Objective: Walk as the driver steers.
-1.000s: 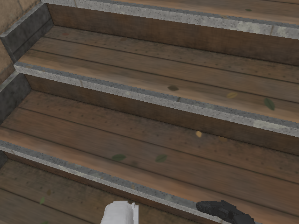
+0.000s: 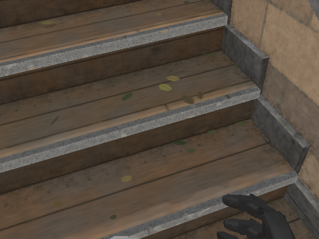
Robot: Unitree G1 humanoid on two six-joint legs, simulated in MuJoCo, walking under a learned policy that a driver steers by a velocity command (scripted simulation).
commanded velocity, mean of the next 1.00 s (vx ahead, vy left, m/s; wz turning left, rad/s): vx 0.50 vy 0.00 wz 0.43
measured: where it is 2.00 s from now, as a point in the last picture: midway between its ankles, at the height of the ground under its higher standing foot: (45, 46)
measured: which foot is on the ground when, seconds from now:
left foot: up 0.00-0.24, down 0.26-0.70, up 0.72-1.00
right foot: down 0.00-0.28, up 0.30-0.66, down 0.68-1.00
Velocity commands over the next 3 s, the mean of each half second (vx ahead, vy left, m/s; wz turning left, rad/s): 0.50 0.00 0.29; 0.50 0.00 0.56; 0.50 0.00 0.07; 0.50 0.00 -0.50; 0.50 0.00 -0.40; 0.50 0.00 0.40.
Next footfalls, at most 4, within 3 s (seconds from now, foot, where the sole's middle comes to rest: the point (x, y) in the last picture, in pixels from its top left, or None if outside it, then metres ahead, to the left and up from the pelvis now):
0.26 left None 0.32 0.09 -0.59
0.68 right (185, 180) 0.65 -0.04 -0.42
1.22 left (55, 122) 0.80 0.41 -0.25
1.76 right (71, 35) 1.11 0.37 -0.08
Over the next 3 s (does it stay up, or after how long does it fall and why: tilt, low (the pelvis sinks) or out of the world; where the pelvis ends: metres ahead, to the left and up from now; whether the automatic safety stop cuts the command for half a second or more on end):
stays up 1.59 0.41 0.86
